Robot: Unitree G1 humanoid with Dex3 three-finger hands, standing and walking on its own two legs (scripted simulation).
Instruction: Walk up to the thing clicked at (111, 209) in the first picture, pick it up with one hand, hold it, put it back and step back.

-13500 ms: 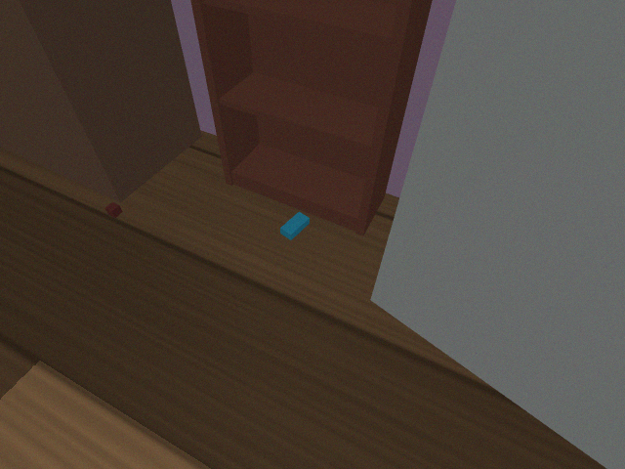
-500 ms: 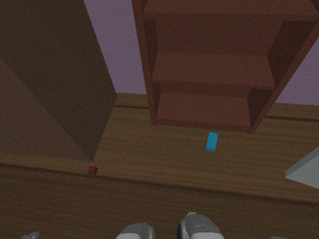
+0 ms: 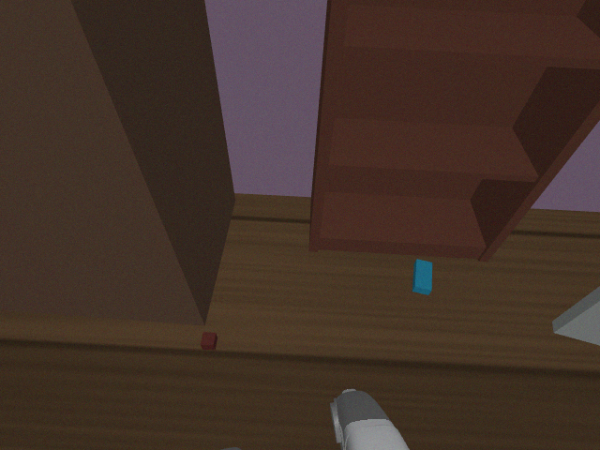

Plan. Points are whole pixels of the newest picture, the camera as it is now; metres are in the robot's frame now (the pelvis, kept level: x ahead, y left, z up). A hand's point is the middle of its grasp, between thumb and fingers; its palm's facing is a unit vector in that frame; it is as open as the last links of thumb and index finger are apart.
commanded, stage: walk up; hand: left
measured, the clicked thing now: (209, 341) +0.55 +0.24 -0.71
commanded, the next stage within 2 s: none
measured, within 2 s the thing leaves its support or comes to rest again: neither
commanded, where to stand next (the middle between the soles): +0.13 +0.05 m, yaw -5 degrees
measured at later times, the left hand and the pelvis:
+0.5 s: hand (60, 429) +0.20 +0.32 -0.11, palm faces -0.10 -0.93 -0.37, open 7.3 cm; pelvis +0.05 +0.09 +0.03, yaw -6 degrees
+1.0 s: hand out of the picture +0.17 +0.37 -0.16, palm faces -0.17 -0.91 -0.39, open 7.4 cm; pelvis +0.04 +0.08 -0.01, yaw -9 degrees
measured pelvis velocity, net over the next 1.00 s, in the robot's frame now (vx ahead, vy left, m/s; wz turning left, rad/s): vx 0.04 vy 0.08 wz -0.15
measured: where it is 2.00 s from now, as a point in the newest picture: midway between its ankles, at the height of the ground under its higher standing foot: outside the picture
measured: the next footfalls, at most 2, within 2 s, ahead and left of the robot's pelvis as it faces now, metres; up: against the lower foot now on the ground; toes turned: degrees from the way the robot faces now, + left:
right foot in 0.42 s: +0.10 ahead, -0.03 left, +0.00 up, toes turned -4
left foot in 0.68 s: +0.18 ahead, +0.30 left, +0.00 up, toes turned -5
